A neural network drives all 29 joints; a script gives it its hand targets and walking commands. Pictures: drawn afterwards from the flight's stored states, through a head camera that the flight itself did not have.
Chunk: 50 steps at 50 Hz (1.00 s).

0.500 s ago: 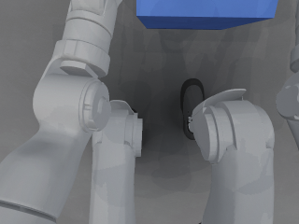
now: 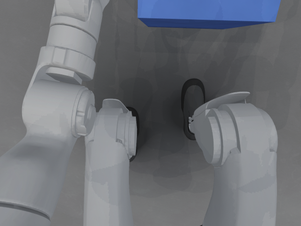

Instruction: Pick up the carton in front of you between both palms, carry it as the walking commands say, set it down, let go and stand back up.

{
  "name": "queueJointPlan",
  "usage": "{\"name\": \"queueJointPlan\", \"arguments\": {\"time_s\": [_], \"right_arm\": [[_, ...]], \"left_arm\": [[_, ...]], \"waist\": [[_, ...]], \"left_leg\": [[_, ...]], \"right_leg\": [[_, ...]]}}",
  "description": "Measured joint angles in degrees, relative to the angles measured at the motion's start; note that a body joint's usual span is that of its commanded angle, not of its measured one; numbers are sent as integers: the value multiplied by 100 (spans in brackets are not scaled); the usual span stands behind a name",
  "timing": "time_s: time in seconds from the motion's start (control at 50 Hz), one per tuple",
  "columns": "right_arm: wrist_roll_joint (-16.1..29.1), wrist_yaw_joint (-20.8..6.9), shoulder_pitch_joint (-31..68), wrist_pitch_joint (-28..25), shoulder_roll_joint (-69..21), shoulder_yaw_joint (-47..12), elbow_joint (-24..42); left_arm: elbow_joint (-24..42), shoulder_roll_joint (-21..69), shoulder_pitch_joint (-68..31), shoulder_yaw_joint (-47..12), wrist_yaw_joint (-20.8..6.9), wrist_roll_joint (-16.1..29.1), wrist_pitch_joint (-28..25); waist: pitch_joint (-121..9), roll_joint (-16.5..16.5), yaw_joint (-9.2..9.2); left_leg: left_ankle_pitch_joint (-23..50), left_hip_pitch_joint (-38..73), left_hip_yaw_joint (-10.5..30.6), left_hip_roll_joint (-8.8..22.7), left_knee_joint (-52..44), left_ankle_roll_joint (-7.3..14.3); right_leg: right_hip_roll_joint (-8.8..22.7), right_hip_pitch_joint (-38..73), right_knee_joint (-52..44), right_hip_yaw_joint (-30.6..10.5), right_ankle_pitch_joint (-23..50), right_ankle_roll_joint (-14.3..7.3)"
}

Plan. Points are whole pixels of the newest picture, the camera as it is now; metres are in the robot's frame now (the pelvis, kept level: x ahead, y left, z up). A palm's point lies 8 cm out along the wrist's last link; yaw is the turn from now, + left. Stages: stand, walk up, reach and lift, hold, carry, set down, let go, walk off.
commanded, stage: set down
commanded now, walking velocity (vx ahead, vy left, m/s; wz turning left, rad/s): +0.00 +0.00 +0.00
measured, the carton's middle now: out of the picture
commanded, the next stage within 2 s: let go in 0.92 s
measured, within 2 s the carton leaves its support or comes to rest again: neither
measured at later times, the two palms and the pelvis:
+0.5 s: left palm out of the picture +0.59 +0.03 +0.01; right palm out of the picture +0.52 -0.35 +0.01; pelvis +0.01 -0.01 +0.12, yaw +0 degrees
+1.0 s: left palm out of the picture +0.59 +0.04 +0.14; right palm out of the picture +0.51 -0.36 +0.15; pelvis +0.04 -0.02 +0.25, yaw -2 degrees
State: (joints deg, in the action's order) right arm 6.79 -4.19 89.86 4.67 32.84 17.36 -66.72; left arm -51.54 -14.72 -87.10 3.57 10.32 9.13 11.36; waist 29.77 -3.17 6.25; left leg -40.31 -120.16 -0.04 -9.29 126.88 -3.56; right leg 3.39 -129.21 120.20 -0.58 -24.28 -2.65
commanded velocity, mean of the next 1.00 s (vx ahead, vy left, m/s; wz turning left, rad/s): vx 0.00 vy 0.00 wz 0.00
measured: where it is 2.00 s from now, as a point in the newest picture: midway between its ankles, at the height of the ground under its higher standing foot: (160, 131)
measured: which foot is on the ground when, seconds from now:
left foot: down 0.00-1.00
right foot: down 0.00-1.00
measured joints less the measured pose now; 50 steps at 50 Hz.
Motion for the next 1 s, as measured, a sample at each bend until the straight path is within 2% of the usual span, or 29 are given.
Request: {"name": "queueJointPlan", "arguments": {"time_s": [0.06,0.2,0.32,0.36,0.46,0.54,0.78,0.9,1.0], "right_arm": [[-47,41,50,182,-92,-51,279],[-153,123,-144,676,-225,-319,784],[-281,110,-446,894,-344,-328,877],[-465,103,-548,890,-412,-161,848],[-736,80,-801,860,-549,130,973],[-690,36,-1036,859,-616,136,1165],[-776,-173,-1649,868,-656,278,1498],[-898,-336,-1936,806,-764,463,1606],[-1029,-318,-2100,732,-918,442,1578]], "left_arm": [[195,-59,-5,50,60,94,134],[218,80,51,782,113,-379,375],[-21,181,188,1144,-4,-613,418],[-3,257,303,1233,-51,-762,411],[48,317,548,1200,-112,-792,389],[189,335,814,1268,-103,-885,349],[813,493,1510,1075,-76,-750,412],[775,591,1793,1166,-139,-888,363],[727,556,2023,1220,-239,-977,272]], "waist": [[-36,-17,57],[-592,-61,123],[-1319,-52,77],[-1583,-64,37],[-2054,-42,11],[-2234,-48,-45],[-2630,-32,-98],[-2722,-13,-124],[-2728,17,-92]], "left_leg": [[14,150,-35,53,-138,2],[115,500,-96,165,-763,24],[287,753,-113,202,-1568,32],[349,799,-93,201,-1837,33],[495,962,-12,189,-2411,18],[579,1205,65,236,-2845,32],[997,2106,166,241,-4336,89],[1249,2747,236,308,-5146,98],[1468,3321,272,360,-5834,97]], "right_leg": [[-70,111,-110,-40,31,2],[-245,406,-644,-145,110,33],[-340,655,-1341,-230,186,51],[-350,716,-1583,-237,210,51],[-350,923,-2114,-216,263,44],[-401,1210,-2575,-179,325,63],[-406,2182,-3970,-222,571,95],[-446,2853,-4774,-211,779,96],[-468,3436,-5432,-217,958,83]]}}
